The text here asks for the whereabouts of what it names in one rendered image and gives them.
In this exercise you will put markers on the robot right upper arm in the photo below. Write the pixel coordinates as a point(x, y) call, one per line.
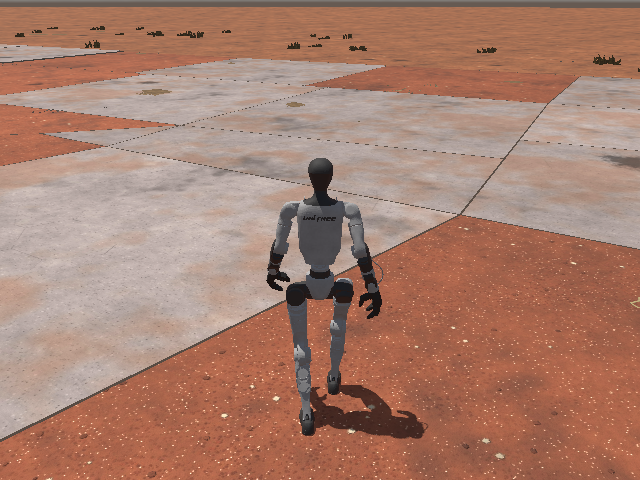
point(352, 212)

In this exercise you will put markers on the robot left upper arm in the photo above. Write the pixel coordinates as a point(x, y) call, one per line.
point(288, 211)

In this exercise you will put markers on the robot right thigh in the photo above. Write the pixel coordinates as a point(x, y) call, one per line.
point(342, 297)

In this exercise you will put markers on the left robot hand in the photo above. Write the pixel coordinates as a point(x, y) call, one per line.
point(279, 276)

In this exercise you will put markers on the right robot hand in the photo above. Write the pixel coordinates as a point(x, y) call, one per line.
point(375, 305)

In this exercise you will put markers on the right robot forearm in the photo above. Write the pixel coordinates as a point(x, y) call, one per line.
point(367, 272)

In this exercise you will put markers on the robot torso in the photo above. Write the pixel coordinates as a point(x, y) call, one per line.
point(319, 233)

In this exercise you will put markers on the left robot forearm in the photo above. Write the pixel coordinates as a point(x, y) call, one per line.
point(274, 261)

